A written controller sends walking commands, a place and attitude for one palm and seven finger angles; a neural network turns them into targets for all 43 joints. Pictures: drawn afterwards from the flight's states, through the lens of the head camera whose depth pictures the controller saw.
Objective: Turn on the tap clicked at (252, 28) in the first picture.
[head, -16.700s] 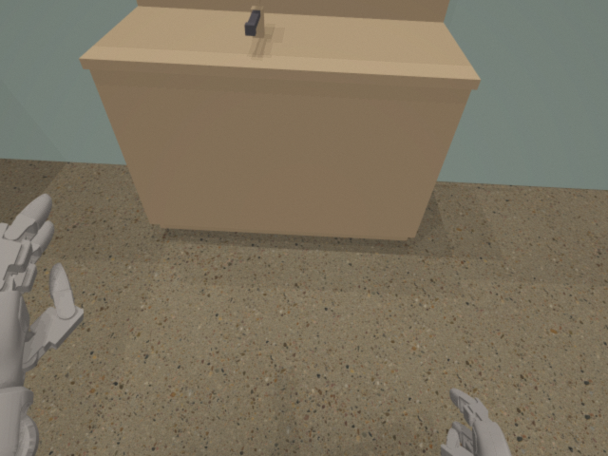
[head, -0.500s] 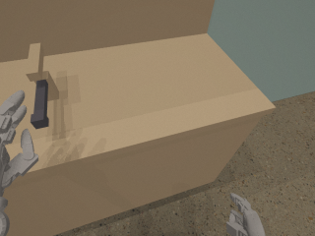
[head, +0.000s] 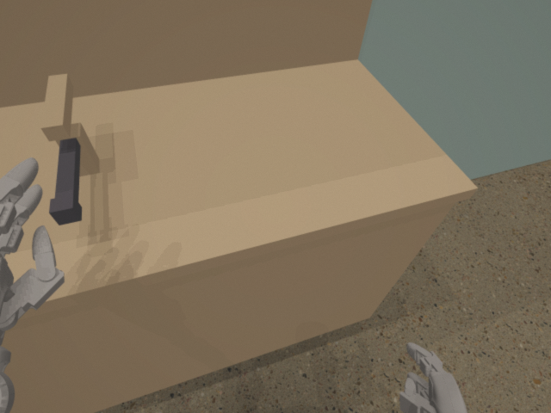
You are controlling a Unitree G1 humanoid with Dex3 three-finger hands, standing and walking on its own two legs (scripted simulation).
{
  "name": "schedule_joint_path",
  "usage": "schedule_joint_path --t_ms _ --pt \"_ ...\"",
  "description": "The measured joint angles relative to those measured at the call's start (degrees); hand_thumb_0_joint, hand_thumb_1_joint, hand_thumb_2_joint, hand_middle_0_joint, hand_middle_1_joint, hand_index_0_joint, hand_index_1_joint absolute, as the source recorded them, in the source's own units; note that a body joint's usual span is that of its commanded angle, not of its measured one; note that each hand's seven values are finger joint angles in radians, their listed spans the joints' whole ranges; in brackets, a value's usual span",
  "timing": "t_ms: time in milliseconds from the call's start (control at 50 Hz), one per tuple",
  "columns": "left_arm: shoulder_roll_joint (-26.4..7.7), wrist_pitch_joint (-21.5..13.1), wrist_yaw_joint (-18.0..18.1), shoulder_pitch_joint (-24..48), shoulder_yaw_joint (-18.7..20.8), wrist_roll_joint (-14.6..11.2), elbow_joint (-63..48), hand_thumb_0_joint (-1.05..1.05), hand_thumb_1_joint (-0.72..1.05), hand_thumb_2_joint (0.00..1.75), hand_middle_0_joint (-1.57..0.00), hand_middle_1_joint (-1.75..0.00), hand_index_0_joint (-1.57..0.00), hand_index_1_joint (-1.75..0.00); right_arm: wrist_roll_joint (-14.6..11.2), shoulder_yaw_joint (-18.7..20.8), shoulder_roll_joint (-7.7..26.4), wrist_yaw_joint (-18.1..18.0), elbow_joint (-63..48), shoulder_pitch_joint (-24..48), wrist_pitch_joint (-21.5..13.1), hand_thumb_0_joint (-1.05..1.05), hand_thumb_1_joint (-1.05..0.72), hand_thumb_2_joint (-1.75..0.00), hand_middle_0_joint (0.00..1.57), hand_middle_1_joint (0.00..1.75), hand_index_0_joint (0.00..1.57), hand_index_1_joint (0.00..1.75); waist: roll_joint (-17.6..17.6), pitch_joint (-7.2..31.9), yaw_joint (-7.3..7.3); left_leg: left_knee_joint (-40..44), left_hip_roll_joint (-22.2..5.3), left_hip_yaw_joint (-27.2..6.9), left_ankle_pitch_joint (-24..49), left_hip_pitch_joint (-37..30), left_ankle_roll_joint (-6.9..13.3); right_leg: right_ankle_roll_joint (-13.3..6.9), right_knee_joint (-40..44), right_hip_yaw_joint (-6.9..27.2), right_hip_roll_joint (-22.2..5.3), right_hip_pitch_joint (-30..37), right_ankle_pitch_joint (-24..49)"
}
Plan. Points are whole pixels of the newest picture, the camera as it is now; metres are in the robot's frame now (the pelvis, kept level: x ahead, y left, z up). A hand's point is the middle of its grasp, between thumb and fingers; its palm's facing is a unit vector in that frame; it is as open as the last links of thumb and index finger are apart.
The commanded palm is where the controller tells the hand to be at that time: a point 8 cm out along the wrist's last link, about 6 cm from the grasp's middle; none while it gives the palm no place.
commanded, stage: shuffle to correct the standing spot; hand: left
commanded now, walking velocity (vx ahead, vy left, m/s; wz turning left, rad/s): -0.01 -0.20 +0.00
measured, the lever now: (66, 210) +0.34 +0.31 +0.10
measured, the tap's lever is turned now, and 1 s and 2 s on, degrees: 0 0 0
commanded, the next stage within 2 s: none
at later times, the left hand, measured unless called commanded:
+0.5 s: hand (56, 266) +0.22 +0.24 +0.17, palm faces +0.32 -0.86 -0.39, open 7.4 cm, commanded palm +0.16 +0.28 +0.18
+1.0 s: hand (54, 269) +0.22 +0.24 +0.18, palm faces +0.34 -0.85 -0.40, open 7.4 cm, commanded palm +0.15 +0.28 +0.18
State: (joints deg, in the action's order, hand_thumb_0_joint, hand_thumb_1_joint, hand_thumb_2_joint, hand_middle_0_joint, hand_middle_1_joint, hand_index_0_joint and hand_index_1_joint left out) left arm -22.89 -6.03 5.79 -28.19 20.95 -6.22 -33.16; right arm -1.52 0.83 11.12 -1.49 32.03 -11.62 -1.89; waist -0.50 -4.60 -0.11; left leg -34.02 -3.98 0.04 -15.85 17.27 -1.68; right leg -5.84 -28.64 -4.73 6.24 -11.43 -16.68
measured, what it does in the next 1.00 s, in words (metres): stands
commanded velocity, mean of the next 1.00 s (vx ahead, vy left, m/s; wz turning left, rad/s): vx -0.02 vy -0.20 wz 0.00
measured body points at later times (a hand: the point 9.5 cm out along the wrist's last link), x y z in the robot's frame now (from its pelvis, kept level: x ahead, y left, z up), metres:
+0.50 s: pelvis +0.00 +0.00 +0.00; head +0.03 +0.01 +0.45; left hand +0.20 +0.28 +0.19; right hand +0.17 -0.23 -0.08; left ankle +0.02 +0.14 -0.73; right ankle -0.01 -0.05 -0.73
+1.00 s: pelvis -0.01 +0.00 +0.00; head +0.02 +0.01 +0.45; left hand +0.19 +0.28 +0.20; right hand +0.16 -0.23 -0.08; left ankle +0.02 +0.14 -0.73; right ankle -0.01 -0.05 -0.73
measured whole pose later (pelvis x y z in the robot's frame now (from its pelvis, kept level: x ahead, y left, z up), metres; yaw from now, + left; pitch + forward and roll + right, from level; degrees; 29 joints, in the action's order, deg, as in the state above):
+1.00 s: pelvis -0.01 +0.00 +0.00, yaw +0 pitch -1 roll -1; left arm -23.4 -6.1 6.3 -26.3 21.5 -5.7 -32.8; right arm -1.5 0.2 10.9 -1.3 31.5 -11.6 -1.6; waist 0.1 -4.6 -0.3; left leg -31.8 -4.3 -0.1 -14.2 16.7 -2.1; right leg -4.9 -26.3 -4.9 6.5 -10.7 -15.0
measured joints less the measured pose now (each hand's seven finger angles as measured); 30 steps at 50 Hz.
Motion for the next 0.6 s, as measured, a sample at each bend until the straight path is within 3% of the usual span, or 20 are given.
schedule_joint_path --t_ms 140,340,600 --pt "-0.5 -0.3 0.2 1.6 0.8 0.6 0.1 0.01 0.89 0.89 -0.21 -0.3 -0.21 -0.3 0.2 -0.6 -0.3 -0.2 -0.3 -0.1 -0.1 0.02 -0.91 -0.9 0.2 0.3 0.2 0.3 0.0 -0.1 0.04 1.5 0.1 0.1 0.8 -0.3 0.1 1.8 1.4 0.1 -0.2 0.3 0.8" --pt "-0.2 0.3 -0.3 -0.2 0.1 0.4 0.2 0.01 0.89 0.89 -0.21 -0.3 -0.21 -0.3 0.0 -0.6 -0.5 0.4 -0.7 0.4 -0.1 0.02 -0.91 -0.9 0.2 0.3 0.2 0.3 1.1 -0.3 0.09 1.1 -0.3 0.1 0.6 0.2 -0.1 0.1 2.2 0.2 0.3 0.2 1.3" --pt "-1.0 -0.2 -0.2 1.1 0.9 0.5 -0.1 0.01 0.89 0.89 -0.21 -0.3 -0.21 -0.3 0.0 -0.3 0.1 0.1 -1.2 0.6 0.2 0.02 -0.91 -0.9 0.2 0.3 0.2 0.3 0.9 0.2 -0.24 1.6 -0.3 -0.2 0.9 -0.7 -0.3 1.0 2.5 -0.1 0.3 1.1 1.3"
